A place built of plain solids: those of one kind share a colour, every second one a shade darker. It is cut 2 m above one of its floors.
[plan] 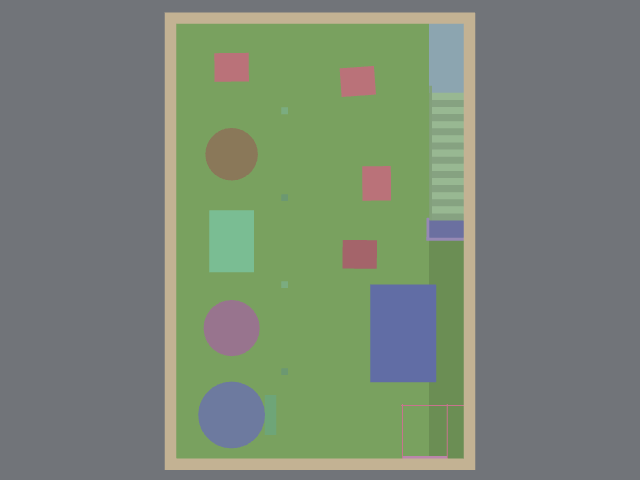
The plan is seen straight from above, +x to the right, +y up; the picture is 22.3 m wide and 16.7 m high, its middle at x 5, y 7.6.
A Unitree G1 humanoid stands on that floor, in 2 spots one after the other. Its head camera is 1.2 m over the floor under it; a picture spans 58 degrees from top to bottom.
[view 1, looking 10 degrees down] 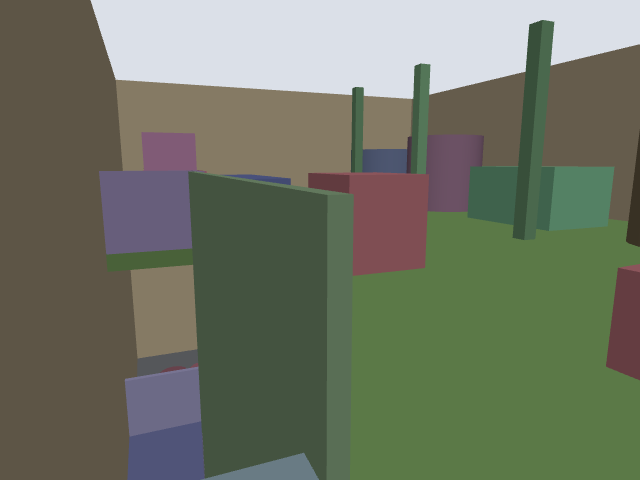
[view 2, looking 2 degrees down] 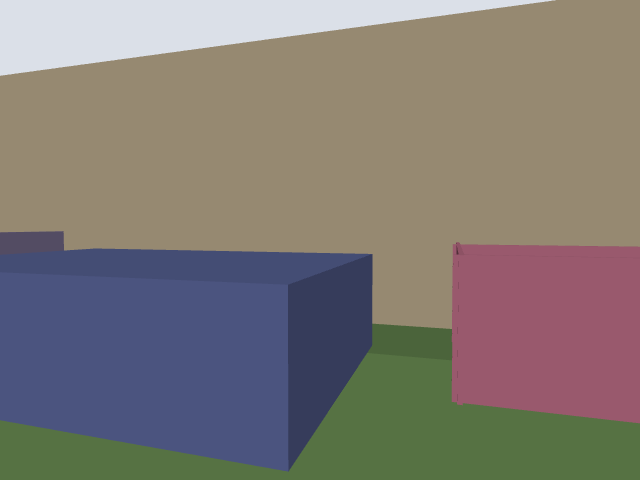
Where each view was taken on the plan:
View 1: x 9.45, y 14.27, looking -112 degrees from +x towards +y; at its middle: stair_wall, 1.50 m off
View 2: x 4.82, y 1.90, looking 17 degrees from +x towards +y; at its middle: wall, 5.42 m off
